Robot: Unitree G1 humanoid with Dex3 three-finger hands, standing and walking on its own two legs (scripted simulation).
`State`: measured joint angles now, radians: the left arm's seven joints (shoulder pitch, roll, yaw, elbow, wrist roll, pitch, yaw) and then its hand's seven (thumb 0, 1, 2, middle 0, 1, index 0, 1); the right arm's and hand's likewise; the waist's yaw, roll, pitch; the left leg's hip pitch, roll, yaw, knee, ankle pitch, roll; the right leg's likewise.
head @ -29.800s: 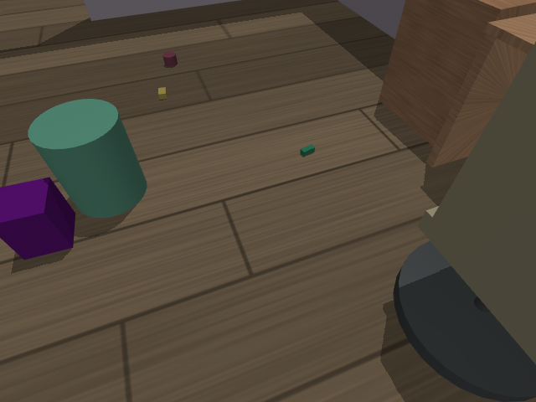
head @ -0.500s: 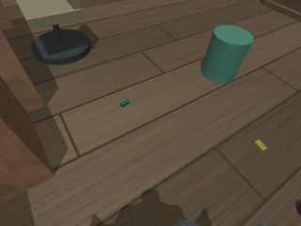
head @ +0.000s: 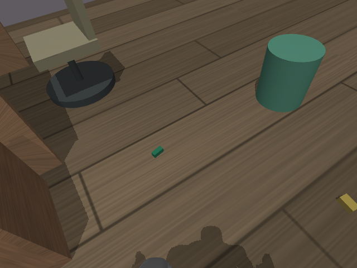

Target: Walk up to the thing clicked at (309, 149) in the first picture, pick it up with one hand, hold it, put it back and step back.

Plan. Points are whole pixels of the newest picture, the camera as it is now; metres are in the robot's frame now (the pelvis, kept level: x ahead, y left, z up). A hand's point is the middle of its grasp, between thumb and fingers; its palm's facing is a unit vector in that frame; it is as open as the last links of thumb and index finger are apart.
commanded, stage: walk up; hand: left
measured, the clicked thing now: (157, 151) +0.92 +0.26 -0.76
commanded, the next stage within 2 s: none
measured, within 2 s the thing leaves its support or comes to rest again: neither
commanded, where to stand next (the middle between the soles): +0.50 +0.03 m, yaw +1 degrees
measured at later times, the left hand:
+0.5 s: hand (78, 225) +0.25 +0.33 -0.15, palm faces -0.04 -0.95 -0.32, open 7.4 cm
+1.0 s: hand (99, 174) +0.40 +0.30 -0.13, palm faces -0.02 -0.92 -0.39, open 7.4 cm
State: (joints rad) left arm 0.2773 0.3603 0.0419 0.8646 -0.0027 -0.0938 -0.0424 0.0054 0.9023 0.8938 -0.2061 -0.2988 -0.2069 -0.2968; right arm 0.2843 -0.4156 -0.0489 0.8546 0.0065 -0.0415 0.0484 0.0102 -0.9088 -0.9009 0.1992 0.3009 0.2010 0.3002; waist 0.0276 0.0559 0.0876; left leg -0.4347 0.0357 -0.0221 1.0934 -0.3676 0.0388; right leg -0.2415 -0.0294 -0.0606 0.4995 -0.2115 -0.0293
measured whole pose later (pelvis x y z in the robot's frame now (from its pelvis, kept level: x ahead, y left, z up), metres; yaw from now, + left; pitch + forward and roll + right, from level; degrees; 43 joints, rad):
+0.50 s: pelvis +0.19 +0.06 +0.00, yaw +0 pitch -3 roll +0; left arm 0.28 0.44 0.05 0.88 0.00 -0.04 -0.05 0.01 0.91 0.89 -0.20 -0.30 -0.20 -0.30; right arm 0.34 -0.38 -0.05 0.85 -0.01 -0.09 0.04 0.01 -0.90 -0.90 0.20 0.30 0.20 0.30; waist -0.02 -0.07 0.08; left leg -0.18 0.03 0.10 0.48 -0.25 0.04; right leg -0.50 -0.07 0.03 0.93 -0.29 -0.01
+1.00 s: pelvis +0.35 +0.03 +0.00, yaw +0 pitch -3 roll +0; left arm 0.31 0.38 0.04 0.85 0.02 -0.07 -0.05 0.01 0.90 0.89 -0.21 -0.30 -0.21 -0.30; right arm 0.30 -0.42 -0.06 0.86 -0.01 -0.04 0.06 0.01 -0.91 -0.90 0.20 0.30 0.20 0.30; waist 0.02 0.05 0.08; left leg -0.47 0.09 0.00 0.84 -0.31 0.01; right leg -0.21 -0.02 -0.07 0.49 -0.24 -0.03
